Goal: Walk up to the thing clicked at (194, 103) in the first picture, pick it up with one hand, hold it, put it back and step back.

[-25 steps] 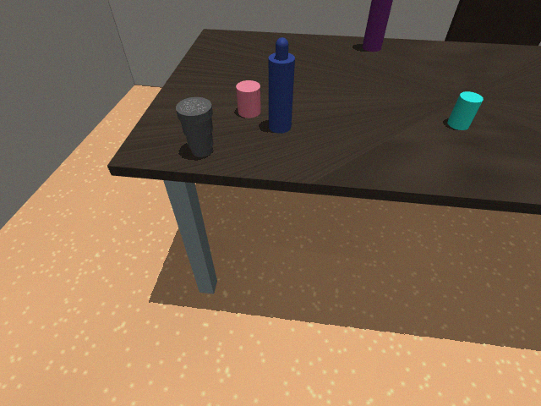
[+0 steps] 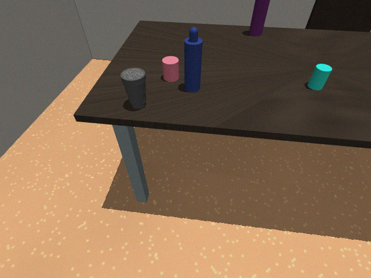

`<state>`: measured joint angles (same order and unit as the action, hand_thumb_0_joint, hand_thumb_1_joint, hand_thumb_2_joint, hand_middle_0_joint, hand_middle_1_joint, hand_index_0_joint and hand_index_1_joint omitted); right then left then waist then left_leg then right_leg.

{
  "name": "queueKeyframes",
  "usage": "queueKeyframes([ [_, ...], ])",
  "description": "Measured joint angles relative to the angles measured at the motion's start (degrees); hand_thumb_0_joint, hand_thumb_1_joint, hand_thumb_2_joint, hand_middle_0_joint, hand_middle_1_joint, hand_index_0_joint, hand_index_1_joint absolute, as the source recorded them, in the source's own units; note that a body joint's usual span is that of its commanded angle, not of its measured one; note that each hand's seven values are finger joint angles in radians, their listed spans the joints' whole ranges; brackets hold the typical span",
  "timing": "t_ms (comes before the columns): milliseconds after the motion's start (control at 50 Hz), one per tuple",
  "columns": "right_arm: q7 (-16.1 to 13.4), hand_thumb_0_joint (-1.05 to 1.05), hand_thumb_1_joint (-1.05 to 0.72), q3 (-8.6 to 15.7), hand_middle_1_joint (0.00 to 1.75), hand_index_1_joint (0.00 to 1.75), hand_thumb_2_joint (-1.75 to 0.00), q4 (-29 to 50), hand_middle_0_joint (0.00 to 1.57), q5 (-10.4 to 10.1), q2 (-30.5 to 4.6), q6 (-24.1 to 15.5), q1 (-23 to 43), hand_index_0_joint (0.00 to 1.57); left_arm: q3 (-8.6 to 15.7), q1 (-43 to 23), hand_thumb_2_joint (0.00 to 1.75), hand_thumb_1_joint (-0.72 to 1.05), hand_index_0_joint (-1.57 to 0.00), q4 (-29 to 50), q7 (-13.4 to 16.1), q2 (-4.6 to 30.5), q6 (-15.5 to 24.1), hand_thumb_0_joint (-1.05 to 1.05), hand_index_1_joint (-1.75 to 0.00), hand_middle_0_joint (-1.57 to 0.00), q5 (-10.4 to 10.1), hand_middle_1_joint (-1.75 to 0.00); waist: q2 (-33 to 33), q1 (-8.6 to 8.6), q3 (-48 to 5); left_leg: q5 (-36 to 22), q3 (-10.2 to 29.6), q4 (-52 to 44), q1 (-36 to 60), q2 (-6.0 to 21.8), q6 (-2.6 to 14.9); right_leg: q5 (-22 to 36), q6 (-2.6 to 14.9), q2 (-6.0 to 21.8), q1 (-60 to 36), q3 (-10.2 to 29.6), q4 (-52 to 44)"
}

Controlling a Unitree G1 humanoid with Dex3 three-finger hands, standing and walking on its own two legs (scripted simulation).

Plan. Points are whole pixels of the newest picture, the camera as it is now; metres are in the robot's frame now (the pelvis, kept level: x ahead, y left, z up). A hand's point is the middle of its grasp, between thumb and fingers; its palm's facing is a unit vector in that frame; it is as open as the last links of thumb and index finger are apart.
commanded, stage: stand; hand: left
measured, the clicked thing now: (136, 90) +0.72 +0.17 +0.02
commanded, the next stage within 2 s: walk up in 0.62 s
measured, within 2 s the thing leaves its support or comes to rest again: neither
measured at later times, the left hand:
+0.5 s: hand out of the picture +0.08 +0.25 -0.16, palm faces -0.03 -0.94 -0.34, open 7.3 cm
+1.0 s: hand out of the picture +0.10 +0.32 -0.17, palm faces -0.09 -0.94 -0.34, open 7.4 cm
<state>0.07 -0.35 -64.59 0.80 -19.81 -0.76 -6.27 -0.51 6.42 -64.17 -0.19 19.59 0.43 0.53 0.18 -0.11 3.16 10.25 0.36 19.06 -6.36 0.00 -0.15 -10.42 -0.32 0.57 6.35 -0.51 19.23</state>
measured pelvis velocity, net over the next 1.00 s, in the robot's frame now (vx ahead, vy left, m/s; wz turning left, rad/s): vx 0.08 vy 0.05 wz -0.05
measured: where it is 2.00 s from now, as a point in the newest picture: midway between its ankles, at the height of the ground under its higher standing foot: outside the picture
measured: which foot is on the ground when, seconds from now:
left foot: down 0.00-1.00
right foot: down 0.00-0.90, up 0.92-1.00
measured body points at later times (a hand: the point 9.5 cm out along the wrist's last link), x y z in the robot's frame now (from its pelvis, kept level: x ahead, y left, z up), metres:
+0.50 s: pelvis +0.01 +0.00 +0.00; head +0.02 +0.00 +0.45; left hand +0.08 +0.30 -0.13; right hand +0.08 -0.30 -0.13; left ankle +0.00 +0.12 -0.75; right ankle +0.00 -0.12 -0.75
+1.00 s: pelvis +0.08 +0.05 -0.01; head +0.10 +0.07 +0.44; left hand +0.11 +0.37 -0.15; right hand +0.12 -0.28 -0.11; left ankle +0.07 +0.14 -0.75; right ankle +0.02 -0.10 -0.69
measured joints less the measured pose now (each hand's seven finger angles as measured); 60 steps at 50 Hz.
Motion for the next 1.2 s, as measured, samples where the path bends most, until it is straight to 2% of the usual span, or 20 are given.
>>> queueKeyframes([
  [620,-0.09,0.01,-0.91,0.04,0.30,0.30,-0.90,0.11,0.20,0.00,-0.07,0.10,-0.15,0.20,0.08,-0.02,0.89,0.91,-0.20,0.08,0.04,0.11,-0.05,0.01,-0.30,-0.20,0.06,-0.30,-0.01,-0.03,0.02,0.22,0.15,-0.59,0.66,-0.02,-0.02,-0.21,-0.01,0.03,-0.77,-0.16,-0.71],
  [640,0.26,0.01,-0.91,0.43,0.30,0.30,-0.90,0.63,0.20,0.33,-0.10,0.19,-0.38,0.20,0.48,0.40,0.89,0.91,-0.20,0.62,-0.30,0.13,-0.04,0.01,-0.30,-0.20,0.19,-0.30,0.00,-0.06,-0.03,1.66,0.02,0.50,0.28,0.01,0.38,-0.99,0.25,-0.03,-0.51,-0.04,-0.02],
  [720,1.70,0.01,-0.91,2.13,0.30,0.30,-0.90,3.51,0.20,1.67,-1.29,-0.07,-2.89,0.20,2.27,4.70,0.89,0.91,-0.21,3.03,-1.71,0.50,0.72,0.01,-0.30,-0.20,1.14,-0.30,0.61,-0.37,-1.97,13.69,-0.31,8.38,-2.21,-0.01,2.33,-8.27,1.53,-0.76,1.46,1.36,5.24],
  [780,2.08,0.01,-0.91,3.14,0.30,0.30,-0.90,4.92,0.20,2.09,-2.63,-0.11,-4.01,0.20,3.34,6.75,0.89,0.91,-0.21,4.47,-1.99,1.14,1.36,0.01,-0.30,-0.20,1.59,-0.30,0.95,-0.38,-1.47,14.83,-0.80,15.32,-5.68,0.10,2.21,-4.11,1.57,-0.82,1.33,1.49,4.86],
  [820,2.20,0.01,-0.91,3.61,0.30,0.30,-0.90,5.42,0.20,2.10,-3.51,-0.15,-4.36,0.20,3.88,7.69,0.89,0.91,-0.21,5.51,-1.95,1.39,1.74,0.01,-0.30,-0.20,1.65,-0.30,1.49,-0.92,0.09,15.19,-0.45,17.84,-7.80,0.77,1.96,-4.62,0.62,-1.02,0.20,1.40,4.34],
  [860,2.42,0.01,-0.91,4.01,0.30,0.30,-0.90,6.08,0.20,2.03,-3.91,-0.39,-4.76,0.20,4.12,9.04,0.89,0.91,-0.21,6.41,-2.05,2.00,1.58,0.01,-0.30,-0.20,1.63,-0.30,1.29,-1.62,1.07,15.23,-0.25,15.98,-8.74,1.26,1.94,-5.59,-0.08,-0.82,-0.72,1.88,4.19],
  [880,2.52,0.01,-0.91,4.24,0.30,0.30,-0.90,6.50,0.20,2.01,-3.84,-0.77,-4.97,0.20,4.20,9.74,0.89,0.91,-0.21,6.65,-2.15,2.54,1.20,0.01,-0.30,-0.20,1.50,-0.30,0.64,-1.78,1.47,11.73,-0.90,14.06,-8.21,1.25,1.63,-6.60,-0.41,-0.33,-0.82,2.33,5.20],
  [920,2.41,0.01,-0.91,4.84,0.30,0.30,-0.90,7.75,0.20,2.30,-3.18,-2.07,-5.65,0.20,4.33,10.97,0.89,0.91,-0.21,6.50,-2.04,3.65,-0.08,0.01,-0.30,-0.20,1.08,-0.30,-1.57,-1.61,1.73,4.18,-2.84,11.56,-6.35,-0.03,1.72,-11.38,0.55,0.64,1.57,4.44,13.13],
  [960,2.11,0.01,-0.91,5.15,0.30,0.30,-0.90,8.97,0.20,2.23,-2.47,-2.81,-6.80,0.20,4.15,11.45,0.89,0.91,-0.21,5.84,-1.50,3.89,-1.18,0.01,-0.30,-0.20,0.89,-0.30,-2.10,-0.27,1.38,5.67,-3.21,10.64,-4.70,-0.36,2.25,-14.86,1.45,-1.35,6.43,5.80,25.99],
  [1000,1.89,0.01,-0.91,5.03,0.30,0.30,-0.90,9.66,0.20,1.79,-1.89,-2.79,-8.46,0.20,3.65,11.65,0.89,0.91,-0.20,6.23,-1.47,4.25,-1.21,0.01,-0.30,-0.20,0.62,-0.30,-2.16,0.69,0.95,6.12,-3.13,7.95,-2.13,-0.26,2.59,-13.99,1.98,-2.49,10.69,5.06,33.79],
  [1060,1.41,0.01,-0.91,4.44,0.30,0.30,-0.90,10.34,0.20,1.20,-1.26,-2.83,-10.69,0.20,3.60,11.04,0.89,0.91,-0.20,7.97,-1.77,4.79,-0.22,0.01,-0.30,-0.20,0.16,-0.30,-2.66,0.86,1.53,5.91,-3.69,3.86,2.30,-0.55,2.83,-10.28,1.89,-1.69,15.27,4.18,36.37],
  [1120,1.04,0.01,-0.91,3.95,0.30,0.30,-0.90,11.48,0.20,0.83,-0.76,-2.92,-12.44,0.20,3.63,9.56,0.89,0.91,-0.20,9.90,-2.04,4.95,-0.10,0.01,-0.30,-0.20,-0.12,-0.30,-3.09,1.22,2.79,6.77,-4.26,2.15,5.72,-1.29,3.01,-6.88,1.48,-0.60,18.52,4.44,33.64],
  [1200,0.97,0.01,-0.91,3.67,0.30,0.30,-0.90,13.16,0.20,0.72,-0.71,-2.41,-13.79,0.20,3.28,6.87,0.89,0.91,-0.20,12.35,-2.63,4.11,-0.46,0.01,-0.30,-0.20,-0.10,-0.30,-2.85,1.82,4.44,9.28,-5.40,1.99,9.00,-2.39,3.14,-2.50,1.48,0.72,20.17,2.99,23.99],
])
